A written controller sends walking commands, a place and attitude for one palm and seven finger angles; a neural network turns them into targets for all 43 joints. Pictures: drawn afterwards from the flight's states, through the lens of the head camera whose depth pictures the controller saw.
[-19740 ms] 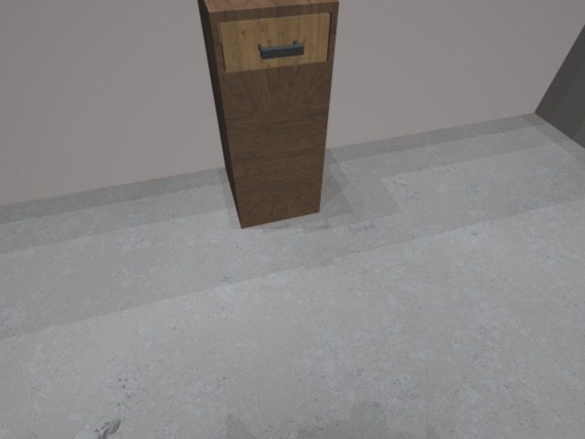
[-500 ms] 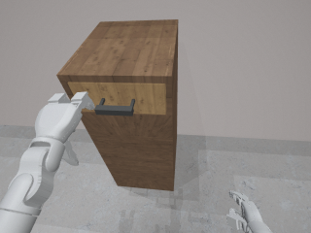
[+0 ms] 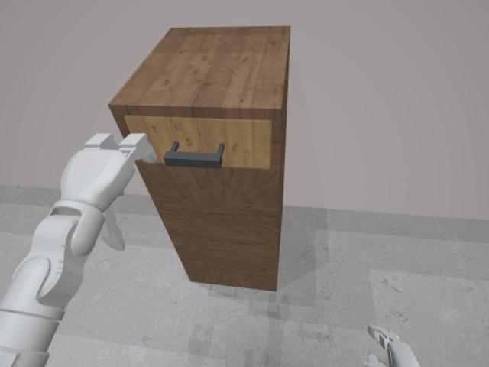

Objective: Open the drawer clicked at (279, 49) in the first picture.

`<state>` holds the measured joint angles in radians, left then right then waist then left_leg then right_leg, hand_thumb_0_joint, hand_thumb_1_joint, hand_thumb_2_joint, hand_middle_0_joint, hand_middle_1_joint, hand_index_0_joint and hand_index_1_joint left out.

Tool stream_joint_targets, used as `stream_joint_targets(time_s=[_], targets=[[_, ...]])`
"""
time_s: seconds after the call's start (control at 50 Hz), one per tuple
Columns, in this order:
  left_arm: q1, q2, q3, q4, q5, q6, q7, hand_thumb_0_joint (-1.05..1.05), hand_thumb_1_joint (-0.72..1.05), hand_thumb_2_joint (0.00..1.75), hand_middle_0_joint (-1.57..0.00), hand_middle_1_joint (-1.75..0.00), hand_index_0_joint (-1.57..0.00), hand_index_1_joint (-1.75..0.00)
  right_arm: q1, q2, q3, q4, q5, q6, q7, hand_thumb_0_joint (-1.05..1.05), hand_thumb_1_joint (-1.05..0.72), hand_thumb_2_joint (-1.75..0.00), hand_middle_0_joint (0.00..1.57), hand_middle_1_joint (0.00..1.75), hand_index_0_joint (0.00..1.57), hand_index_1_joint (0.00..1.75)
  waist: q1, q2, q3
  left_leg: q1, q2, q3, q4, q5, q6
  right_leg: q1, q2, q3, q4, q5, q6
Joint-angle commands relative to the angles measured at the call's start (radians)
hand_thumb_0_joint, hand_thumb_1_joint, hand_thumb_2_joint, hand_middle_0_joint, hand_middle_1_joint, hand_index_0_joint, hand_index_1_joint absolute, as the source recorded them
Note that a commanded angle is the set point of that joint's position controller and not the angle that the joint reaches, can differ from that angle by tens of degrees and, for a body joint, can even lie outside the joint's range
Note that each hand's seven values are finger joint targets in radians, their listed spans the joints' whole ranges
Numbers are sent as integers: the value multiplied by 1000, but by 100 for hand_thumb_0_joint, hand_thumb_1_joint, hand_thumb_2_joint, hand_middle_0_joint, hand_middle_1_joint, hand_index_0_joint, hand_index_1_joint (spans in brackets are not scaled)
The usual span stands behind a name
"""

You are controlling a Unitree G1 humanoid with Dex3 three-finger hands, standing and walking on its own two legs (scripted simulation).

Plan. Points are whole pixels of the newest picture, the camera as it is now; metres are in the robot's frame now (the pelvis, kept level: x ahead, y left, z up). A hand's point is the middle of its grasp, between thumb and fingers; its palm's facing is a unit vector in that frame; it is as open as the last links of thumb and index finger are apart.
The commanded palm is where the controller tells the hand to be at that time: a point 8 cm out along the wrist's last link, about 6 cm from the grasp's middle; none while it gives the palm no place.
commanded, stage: move the hooked fingers above the handle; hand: left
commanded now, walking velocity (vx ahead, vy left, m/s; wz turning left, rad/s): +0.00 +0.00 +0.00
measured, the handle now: (195, 153) +0.53 +0.20 +0.03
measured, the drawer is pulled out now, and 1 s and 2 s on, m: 0.00 0.00 0.00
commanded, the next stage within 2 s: none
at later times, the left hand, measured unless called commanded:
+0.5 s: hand (141, 175) +0.36 +0.23 +0.14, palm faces +0.09 -0.04 -1.00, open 13.9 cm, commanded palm +0.33 +0.22 +0.19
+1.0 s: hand (167, 168) +0.41 +0.21 +0.10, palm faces -0.02 -0.04 -1.00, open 13.9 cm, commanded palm +0.40 +0.21 +0.17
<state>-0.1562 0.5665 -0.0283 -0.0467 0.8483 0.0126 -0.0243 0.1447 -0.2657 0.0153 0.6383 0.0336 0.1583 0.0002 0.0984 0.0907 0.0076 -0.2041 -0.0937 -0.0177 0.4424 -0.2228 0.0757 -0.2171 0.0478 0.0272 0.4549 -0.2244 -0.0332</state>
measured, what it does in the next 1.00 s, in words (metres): stands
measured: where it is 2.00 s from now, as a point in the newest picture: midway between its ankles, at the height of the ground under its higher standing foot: outside the picture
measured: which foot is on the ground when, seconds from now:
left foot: down 0.00-1.00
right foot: down 0.00-1.00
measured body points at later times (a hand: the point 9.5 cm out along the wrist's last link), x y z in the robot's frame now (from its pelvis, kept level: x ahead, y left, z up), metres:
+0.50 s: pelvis +0.01 -0.01 +0.00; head +0.03 -0.04 +0.45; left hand +0.35 +0.23 +0.19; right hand +0.19 -0.23 -0.12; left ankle +0.01 +0.07 -0.74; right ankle +0.01 -0.10 -0.74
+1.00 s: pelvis +0.04 -0.02 +0.00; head +0.07 -0.05 +0.44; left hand +0.41 +0.21 +0.16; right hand +0.21 -0.25 -0.13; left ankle +0.01 +0.07 -0.74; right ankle +0.01 -0.10 -0.74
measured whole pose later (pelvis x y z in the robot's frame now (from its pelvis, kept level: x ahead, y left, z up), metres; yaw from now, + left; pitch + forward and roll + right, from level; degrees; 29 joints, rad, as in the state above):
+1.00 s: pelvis +0.04 -0.02 +0.00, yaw +0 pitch +6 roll +0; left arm -0.42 0.50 -0.13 0.32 0.91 0.09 -0.03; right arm 0.15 -0.27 0.00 0.63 0.05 0.20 -0.02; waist 0.05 0.08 -0.06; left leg -0.30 -0.08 -0.03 0.50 -0.29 0.06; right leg -0.32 0.06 0.02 0.52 -0.30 -0.06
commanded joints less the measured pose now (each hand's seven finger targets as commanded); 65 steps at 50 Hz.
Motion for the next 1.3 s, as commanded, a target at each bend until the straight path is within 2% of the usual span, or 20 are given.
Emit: stream_joint_targets(time_s=[0.0, 0.08, 0.14, 0.24, 0.34, 0.46, 0.54, 0.58, 0.6, 0.64, 0.7, 0.74, 0.82, 0.88, 0.98, 1.06, 1.1, 1.16, 1.2, 1.28], targets=[[-323, 182, 108, -133, 12, 48, 39, 0, -50, 30, -30, -120, -30, -120, -172, -97, -33, -170, 4, -45, -5, 0, -90, -90, 20, 30, 20, 30, -17, -39, -205, 36, 72, -34, -93, 115, -63, 61, -29, 3, -70, 18, -18], [-305, 177, 80, -146, 16, 63, -4, 0, -50, 30, -30, -120, -30, -120, -180, -100, -29, -180, 4, -42, -9, 0, -90, -90, 20, 30, 20, 30, -23, -70, -219, 43, 72, -33, -95, 108, -53, 78, -33, 4, -74, 19, -16], [-395, 158, 50, -152, 20, 37, -15, 0, -50, 30, -30, -120, -30, -120, -181, -97, -23, -180, 3, -49, -18, 0, -90, -90, 20, 30, 20, 30, -42, -84, -206, 39, 73, -42, -92, 89, -52, 51, -29, 0, -72, 5, -15], [-472, 255, 149, -64, 35, -11, 28, 0, -50, 30, -30, -120, -30, -120, -152, -95, -23, -151, -3, -55, -34, 0, -90, -90, 20, 30, 20, 30, -22, -49, -221, 28, 66, -40, -87, 97, -56, 61, -24, 4, -71, 5, -22], [-493, 228, 141, -5, 38, -6, 66, 0, -50, 30, -30, -120, -30, -120, -141, -91, -31, -146, 0, -48, -26, 0, -90, -90, 20, 30, 20, 30, -16, -6, -276, 38, 61, -25, -65, 191, -69, 84, -28, 9, -54, 81, -28], [-454, 104, 7, 33, 45, 48, 28, 0, -50, 30, -30, -120, -30, -120, -128, -100, -38, -160, 4, -30, -14, 0, -90, -90, 20, 30, 20, 30, -38, -83, -287, 38, 64, -15, -39, 268, -64, 71, -33, 0, -36, 174, -22], [-477, 158, 46, 36, 45, 45, 7, 0, -50, 30, -30, -120, -30, -120, -120, -114, -39, -164, 2, -19, -22, 0, -90, -90, 20, 30, 20, 30, -42, -133, -301, 16, 58, -12, -27, 265, -50, 95, -33, 12, -29, 207, -17], [-514, 168, 52, 20, 50, 23, 13, 0, -50, 30, -30, -120, -30, -120, -114, -106, -40, -161, 0, -21, -28, 0, -90, -90, 20, 30, 20, 30, -39, -110, -326, 29, 55, -10, -16, 278, -44, 95, -35, 15, -20, 225, -16], [-535, 213, 95, 2, 56, 6, 26, 0, -50, 30, -30, -120, -30, -120, -106, -107, -43, -156, -1, -22, -31, 0, -90, -90, 20, 30, 20, 30, -34, -100, -343, 34, 56, -14, -12, 312, -47, 103, -32, 17, -12, 252, -20], [-546, 239, 127, -47, 55, -20, 51, 0, -50, 30, -30, -120, -30, -120, -105, -103, -47, -162, -7, -26, -27, 0, -90, -90, 20, 30, 20, 30, -19, -30, -400, 54, 51, -18, 5, 379, -57, 128, -30, 23, 9, 295, -24], [-533, 203, 120, 0, 52, -25, 87, 0, -50, 30, -30, -120, -30, -120, -84, -93, -54, -143, -5, -27, -23, 0, -90, -90, 20, 30, 20, 30, -24, -20, -383, 61, 56, -15, 23, 435, -64, 91, -27, 15, 19, 328, -24], [-507, 207, 137, 71, 51, -1, 99, 0, -50, 30, -30, -120, -30, -120, -75, -98, -55, -133, -1, -18, -18, 0, -90, -90, 20, 30, 20, 30, -25, -55, -359, 30, 55, -5, 23, 414, -64, 94, -26, 15, 16, 327, -23], [-546, 134, 37, 183, 71, 69, 83, 0, -50, 30, -30, -120, -30, -120, -80, -107, -50, -132, 11, 1, -21, 0, -90, -90, 20, 30, 20, 30, -53, -111, -300, -17, 57, 9, 19, 334, -51, 55, -33, 14, 14, 299, -15], [-588, 111, -12, 163, 72, 83, 49, 0, -50, 30, -30, -120, -30, -120, -79, -111, -53, -150, 12, 7, -26, 0, -90, -90, 20, 30, 20, 30, -65, -107, -358, 9, 53, 4, 35, 338, -41, 67, -35, 18, 24, 314, -13], [-688, 126, -14, 172, 74, 24, 22, 0, -50, 30, -30, -120, -30, -120, -55, -107, -55, -147, 4, 5, -43, 0, -90, -90, 20, 30, 20, 30, -84, -117, -382, 10, 47, -2, 64, 342, -29, 53, -34, 22, 42, 351, -10], [-740, 185, 55, 156, 76, -34, 68, 0, -50, 30, -30, -120, -30, -120, -29, -100, -61, -140, -1, -3, -45, 0, -90, -90, 20, 30, 20, 30, -64, -45, -438, 25, 47, -10, 87, 408, -37, 51, -30, 24, 65, 373, -19], [-738, 198, 87, 226, 81, -34, 97, 0, -50, 30, -30, -120, -30, -120, -14, -99, -61, -124, -2, 1, -45, 0, -90, -90, 20, 30, 20, 30, -59, -71, -425, 0, 49, 0, 91, 419, -40, 53, -31, 24, 72, 405, -16], [-725, 218, 122, 309, 93, -6, 135, 0, -50, 30, -30, -120, -30, -120, -16, -97, -61, -120, 0, 9, -37, 0, -90, -90, 20, 30, 20, 30, -42, -78, -421, -53, 46, 9, 88, 406, -44, 72, -31, 24, 83, 408, -19], [-732, 185, 83, 378, 106, 26, 140, 0, -50, 30, -30, -120, -30, -120, -12, -101, -61, -114, 4, 15, -37, 0, -90, -90, 20, 30, 20, 30, -57, -109, -391, -71, 51, 19, 84, 379, -42, 53, -31, 21, 78, 398, -15], [-753, 143, 8, 434, 111, 70, 99, 0, -50, 30, -30, -120, -30, -120, 3, -119, -66, -126, 10, 27, -39, 0, -90, -90, 20, 30, 20, 30, -85, -141, -413, -85, 50, 26, 89, 352, -31, 68, -37, 28, 75, 422, -7]])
